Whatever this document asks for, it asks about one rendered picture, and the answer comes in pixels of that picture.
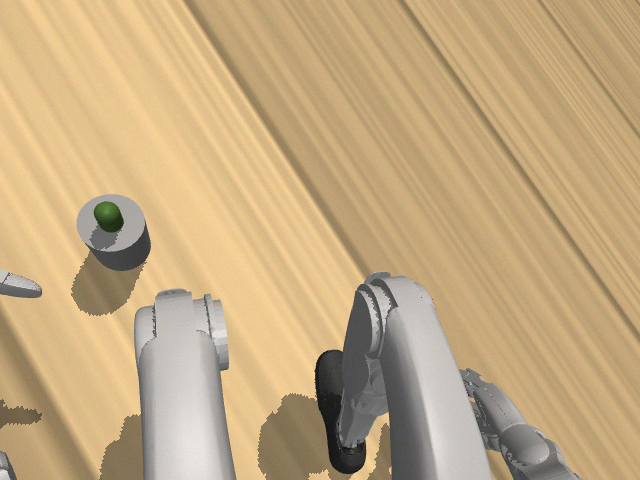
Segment left robot hand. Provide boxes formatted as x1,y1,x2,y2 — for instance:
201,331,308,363
0,269,42,298

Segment right robot arm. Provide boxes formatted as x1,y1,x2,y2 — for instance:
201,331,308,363
498,424,583,480

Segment right robot hand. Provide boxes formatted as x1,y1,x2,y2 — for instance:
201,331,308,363
459,368,528,452

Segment bottle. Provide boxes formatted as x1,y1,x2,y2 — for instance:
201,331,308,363
76,194,151,271

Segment right robot foot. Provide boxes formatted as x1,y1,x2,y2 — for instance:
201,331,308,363
315,350,366,474

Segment left robot arm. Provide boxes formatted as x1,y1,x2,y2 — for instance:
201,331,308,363
0,451,17,480

